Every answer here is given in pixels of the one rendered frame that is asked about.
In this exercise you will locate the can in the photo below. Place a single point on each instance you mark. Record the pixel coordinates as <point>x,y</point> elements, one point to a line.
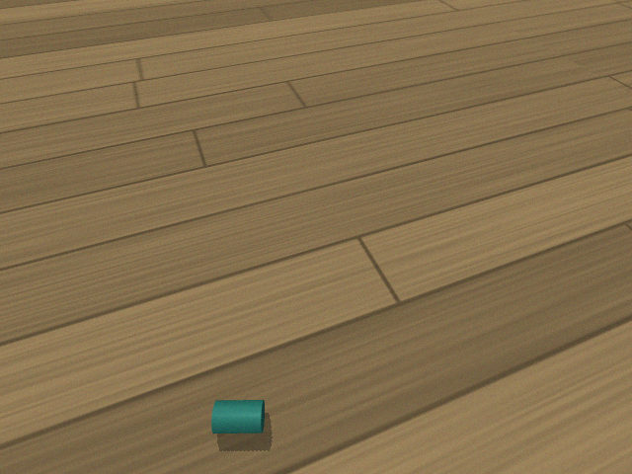
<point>238,417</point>

